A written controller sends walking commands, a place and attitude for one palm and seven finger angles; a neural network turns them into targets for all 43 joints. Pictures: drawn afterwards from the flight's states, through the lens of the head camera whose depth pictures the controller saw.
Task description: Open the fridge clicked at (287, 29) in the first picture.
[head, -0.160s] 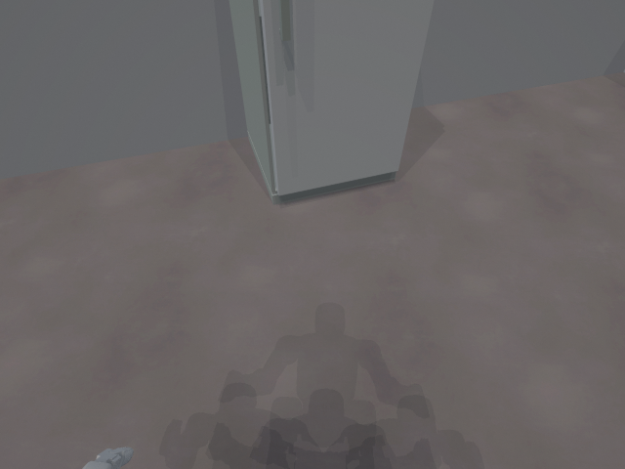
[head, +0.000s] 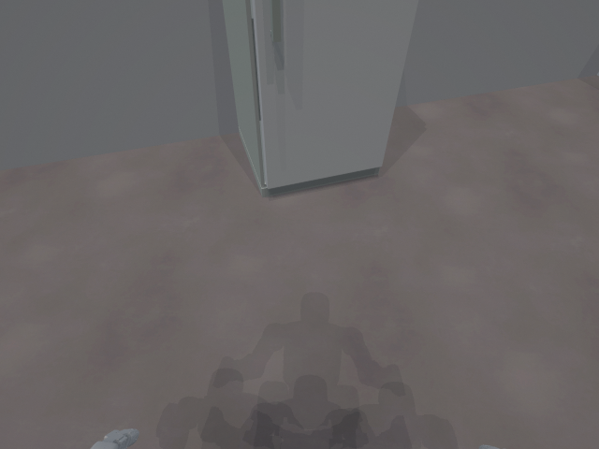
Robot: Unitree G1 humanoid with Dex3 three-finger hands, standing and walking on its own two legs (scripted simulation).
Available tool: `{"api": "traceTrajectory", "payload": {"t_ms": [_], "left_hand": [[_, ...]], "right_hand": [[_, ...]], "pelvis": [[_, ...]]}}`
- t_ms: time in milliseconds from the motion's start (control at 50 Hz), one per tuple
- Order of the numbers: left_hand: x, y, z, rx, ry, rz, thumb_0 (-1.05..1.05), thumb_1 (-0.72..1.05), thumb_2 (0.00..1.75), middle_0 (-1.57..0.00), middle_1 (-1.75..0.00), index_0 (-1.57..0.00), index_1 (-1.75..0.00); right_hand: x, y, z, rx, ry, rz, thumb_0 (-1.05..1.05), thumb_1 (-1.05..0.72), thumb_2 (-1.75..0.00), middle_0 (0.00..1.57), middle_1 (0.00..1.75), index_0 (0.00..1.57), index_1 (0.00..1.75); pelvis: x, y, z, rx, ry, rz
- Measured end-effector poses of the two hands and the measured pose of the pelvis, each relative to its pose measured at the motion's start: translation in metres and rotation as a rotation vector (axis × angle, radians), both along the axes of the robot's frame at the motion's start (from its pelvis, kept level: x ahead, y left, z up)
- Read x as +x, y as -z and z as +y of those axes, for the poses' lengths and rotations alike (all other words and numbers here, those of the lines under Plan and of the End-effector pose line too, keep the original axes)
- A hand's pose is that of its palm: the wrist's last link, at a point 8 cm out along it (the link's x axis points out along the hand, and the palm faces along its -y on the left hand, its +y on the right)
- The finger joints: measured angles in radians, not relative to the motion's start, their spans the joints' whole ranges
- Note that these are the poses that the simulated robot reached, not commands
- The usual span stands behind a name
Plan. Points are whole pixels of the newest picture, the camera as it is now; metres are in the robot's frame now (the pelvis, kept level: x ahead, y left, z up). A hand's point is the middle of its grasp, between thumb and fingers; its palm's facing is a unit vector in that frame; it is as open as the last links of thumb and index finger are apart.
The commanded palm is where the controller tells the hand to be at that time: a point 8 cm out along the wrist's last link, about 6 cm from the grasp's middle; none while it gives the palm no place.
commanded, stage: stand and wait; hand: left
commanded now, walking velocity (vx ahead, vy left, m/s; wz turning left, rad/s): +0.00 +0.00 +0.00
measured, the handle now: out of the picture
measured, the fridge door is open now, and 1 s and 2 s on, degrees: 0 0 0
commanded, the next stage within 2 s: look at it before walking up in 0.66 s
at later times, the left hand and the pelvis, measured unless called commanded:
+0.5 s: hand out of the picture +0.05 +0.25 -0.15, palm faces -0.03 -0.94 -0.34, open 7.4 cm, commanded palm none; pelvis -0.01 +0.00 +0.01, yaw +0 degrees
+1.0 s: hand out of the picture +0.06 +0.24 -0.15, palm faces -0.04 -0.94 -0.33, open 7.4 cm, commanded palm none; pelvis -0.01 +0.00 +0.01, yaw +0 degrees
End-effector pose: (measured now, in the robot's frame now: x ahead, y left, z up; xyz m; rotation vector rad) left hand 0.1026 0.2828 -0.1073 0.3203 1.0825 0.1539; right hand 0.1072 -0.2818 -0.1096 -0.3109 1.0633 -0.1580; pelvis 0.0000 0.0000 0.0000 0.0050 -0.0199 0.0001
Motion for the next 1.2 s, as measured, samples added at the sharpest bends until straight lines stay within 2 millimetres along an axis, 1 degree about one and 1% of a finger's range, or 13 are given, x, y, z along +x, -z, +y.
{"api": "traceTrajectory", "payload": {"t_ms": [140,320,460,560,680,900,1200], "left_hand": [[-0.017,0.004,-0.002,-0.009,-0.021,0.041,0.01,0.9,0.9,-0.21,-0.3,-0.21,-0.3],[-0.043,0.006,0.006,0.004,-0.048,0.105,0.01,0.9,0.9,-0.21,-0.3,-0.21,-0.3],[-0.054,0.006,0.01,0.013,-0.054,0.132,0.01,0.9,0.9,-0.21,-0.3,-0.21,-0.3],[-0.055,0.005,0.01,0.014,-0.052,0.137,0.01,0.9,0.9,-0.21,-0.3,-0.21,-0.3],[-0.052,0.005,0.008,0.009,-0.045,0.126,0.01,0.9,0.9,-0.21,-0.3,-0.21,-0.3],[-0.045,0.005,0.006,0.001,-0.035,0.111,0.0,0.9,0.9,-0.21,-0.3,-0.21,-0.3],[-0.047,0.004,0.008,0.01,-0.043,0.134,0.0,0.9,0.9,-0.21,-0.3,-0.21,-0.3]], "right_hand": [[-0.008,0.0,-0.001,-0.001,0.006,0.025,0.0,-0.9,-0.9,0.21,0.3,0.2,0.3],[-0.032,0.003,-0.008,-0.011,0.028,0.092,0.0,-0.9,-0.9,0.21,0.3,0.2,0.3],[-0.048,0.005,-0.011,-0.014,0.043,0.132,0.0,-0.91,-0.9,0.2,0.3,0.2,0.3],[-0.054,0.006,-0.011,-0.013,0.049,0.145,0.0,-0.91,-0.9,0.2,0.3,0.2,0.3],[-0.057,0.005,-0.01,-0.01,0.053,0.146,0.0,-0.91,-0.9,0.2,0.3,0.2,0.3],[-0.053,0.004,-0.009,-0.009,0.052,0.135,0.0,-0.91,-0.9,0.21,0.3,0.2,0.3],[-0.047,0.005,-0.009,-0.008,0.049,0.143,0.0,-0.91,-0.9,0.21,0.3,0.2,0.3]], "pelvis": [[-0.003,-0.002,-0.001,-0.001,0.0,-0.006],[-0.009,-0.004,-0.002,-0.003,0.0,-0.01],[-0.012,-0.005,-0.002,-0.003,0.001,-0.011],[-0.014,-0.006,-0.001,-0.003,0.002,-0.011],[-0.015,-0.006,-0.001,-0.003,0.003,-0.011],[-0.015,-0.007,0.0,-0.003,0.005,-0.01],[-0.009,-0.008,-0.001,-0.003,0.005,-0.006]]}}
